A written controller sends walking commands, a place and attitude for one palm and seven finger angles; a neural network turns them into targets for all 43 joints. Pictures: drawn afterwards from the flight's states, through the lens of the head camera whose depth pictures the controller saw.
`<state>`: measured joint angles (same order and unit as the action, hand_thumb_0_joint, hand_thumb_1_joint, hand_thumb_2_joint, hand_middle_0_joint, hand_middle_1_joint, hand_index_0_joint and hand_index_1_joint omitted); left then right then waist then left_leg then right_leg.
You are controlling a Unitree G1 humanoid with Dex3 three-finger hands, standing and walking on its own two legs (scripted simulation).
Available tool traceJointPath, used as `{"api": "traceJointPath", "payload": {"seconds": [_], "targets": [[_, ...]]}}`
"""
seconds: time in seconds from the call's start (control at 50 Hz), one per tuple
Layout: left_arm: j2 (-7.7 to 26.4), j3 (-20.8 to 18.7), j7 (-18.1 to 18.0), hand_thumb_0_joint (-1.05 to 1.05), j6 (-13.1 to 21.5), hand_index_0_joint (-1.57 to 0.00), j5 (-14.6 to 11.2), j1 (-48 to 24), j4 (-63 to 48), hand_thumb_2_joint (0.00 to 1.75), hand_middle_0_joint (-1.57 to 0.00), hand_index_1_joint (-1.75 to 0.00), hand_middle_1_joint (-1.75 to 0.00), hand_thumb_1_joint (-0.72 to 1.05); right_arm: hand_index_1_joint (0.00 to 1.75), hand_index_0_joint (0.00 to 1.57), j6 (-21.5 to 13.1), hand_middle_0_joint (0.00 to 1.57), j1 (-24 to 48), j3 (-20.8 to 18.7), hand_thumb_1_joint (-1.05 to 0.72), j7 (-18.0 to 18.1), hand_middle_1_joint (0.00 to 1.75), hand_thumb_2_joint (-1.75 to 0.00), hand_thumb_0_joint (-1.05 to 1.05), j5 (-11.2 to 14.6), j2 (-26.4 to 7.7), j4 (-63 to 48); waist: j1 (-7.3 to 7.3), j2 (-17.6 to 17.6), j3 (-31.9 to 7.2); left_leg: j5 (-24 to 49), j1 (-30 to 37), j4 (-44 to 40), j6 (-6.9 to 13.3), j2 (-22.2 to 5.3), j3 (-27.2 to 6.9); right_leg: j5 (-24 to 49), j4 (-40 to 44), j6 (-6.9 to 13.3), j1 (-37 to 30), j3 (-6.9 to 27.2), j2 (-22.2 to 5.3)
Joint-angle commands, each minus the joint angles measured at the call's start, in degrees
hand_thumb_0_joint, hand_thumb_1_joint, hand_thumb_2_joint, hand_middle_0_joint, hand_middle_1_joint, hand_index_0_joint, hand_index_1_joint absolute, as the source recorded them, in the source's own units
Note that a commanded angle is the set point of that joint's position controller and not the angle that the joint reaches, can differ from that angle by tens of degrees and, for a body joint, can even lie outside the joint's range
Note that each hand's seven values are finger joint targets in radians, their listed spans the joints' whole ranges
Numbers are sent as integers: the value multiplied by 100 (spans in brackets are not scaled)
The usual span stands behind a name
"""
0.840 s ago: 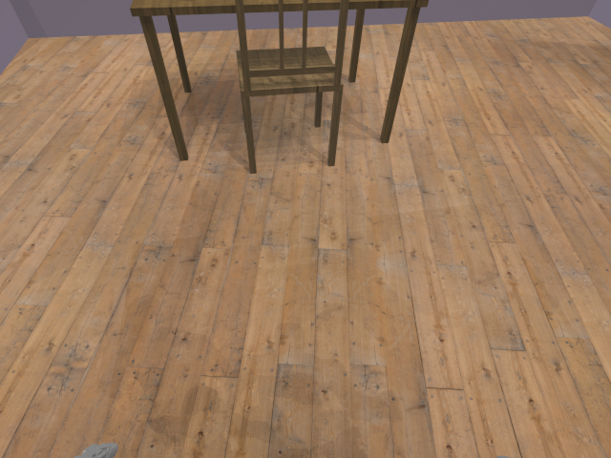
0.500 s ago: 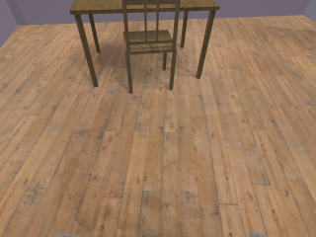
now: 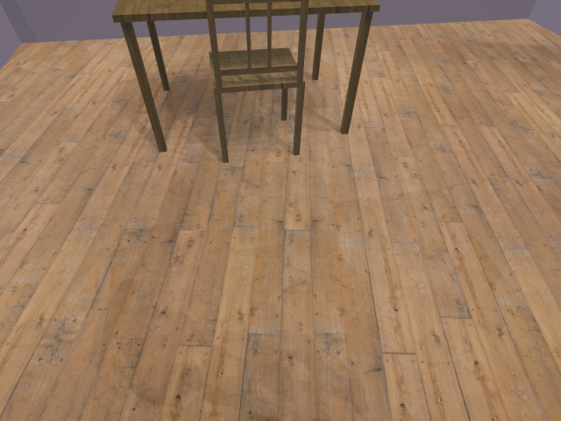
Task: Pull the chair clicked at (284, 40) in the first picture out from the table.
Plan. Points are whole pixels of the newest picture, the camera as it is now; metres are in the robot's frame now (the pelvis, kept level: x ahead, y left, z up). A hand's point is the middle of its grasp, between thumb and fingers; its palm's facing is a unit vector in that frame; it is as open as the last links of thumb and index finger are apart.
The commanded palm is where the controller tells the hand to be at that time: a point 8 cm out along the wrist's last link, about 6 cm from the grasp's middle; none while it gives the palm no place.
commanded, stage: look at it before walking up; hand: left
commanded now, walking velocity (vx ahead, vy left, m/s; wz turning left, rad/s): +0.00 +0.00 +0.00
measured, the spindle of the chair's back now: (248, 37) +1.57 +0.21 -0.11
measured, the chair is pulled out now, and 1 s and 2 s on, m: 0.00 0.00 0.00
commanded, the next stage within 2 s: walk to a spot facing it in 0.60 s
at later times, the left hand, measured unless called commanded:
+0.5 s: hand out of the picture +0.06 +0.23 -0.16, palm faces -0.04 -0.95 -0.31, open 7.4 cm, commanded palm none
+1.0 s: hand out of the picture +0.03 +0.20 -0.19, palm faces -0.05 -0.98 -0.18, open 7.4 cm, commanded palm none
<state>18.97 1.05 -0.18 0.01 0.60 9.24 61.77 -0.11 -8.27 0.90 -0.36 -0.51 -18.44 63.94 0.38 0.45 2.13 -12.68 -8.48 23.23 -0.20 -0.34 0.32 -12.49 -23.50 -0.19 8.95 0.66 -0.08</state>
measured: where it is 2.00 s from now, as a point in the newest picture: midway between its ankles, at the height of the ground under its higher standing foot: (299, 368)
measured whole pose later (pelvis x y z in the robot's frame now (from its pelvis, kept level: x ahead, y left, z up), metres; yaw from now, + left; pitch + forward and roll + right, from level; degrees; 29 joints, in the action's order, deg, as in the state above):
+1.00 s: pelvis +0.05 +0.01 -0.02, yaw -4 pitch -1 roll +0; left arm 12.4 -0.6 0.9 -0.9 1.2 20.5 62.7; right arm -1.7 -17.1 0.0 -0.3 -1.4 -11.8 63.4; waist -0.5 1.5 -0.5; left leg -22.5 -9.4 32.9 0.4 -1.6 4.0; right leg -22.9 -37.0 1.9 13.3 2.9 1.1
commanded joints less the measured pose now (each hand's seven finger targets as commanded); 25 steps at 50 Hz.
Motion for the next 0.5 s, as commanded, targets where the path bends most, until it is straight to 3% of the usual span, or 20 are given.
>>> {"api": "traceJointPath", "payload": {"seconds": [0.0, 0.48], "targets": [[1095, -253, -74, 0, 136, -20, -14, -233, -351, 90, -20, -30, -30, 90, 30, 20, -149, 20, 324, -233, -90, 98, 30, -90, 0, -5, -1126, -381, -49, -47, -295, 569, -94, -466, 176, -600, -579, 485, 434, 185, -22, 589, -644], [1046, -256, -70, 0, 150, -20, 1, -161, -320, 90, -20, -30, -30, 90, 30, 20, -149, 20, 301, -235, -90, 98, 30, -90, 0, -4, -1070, -368, -54, -21, -244, 636, -6, -522, 155, -622, -561, 540, 534, 172, 38, 611, -640]]}}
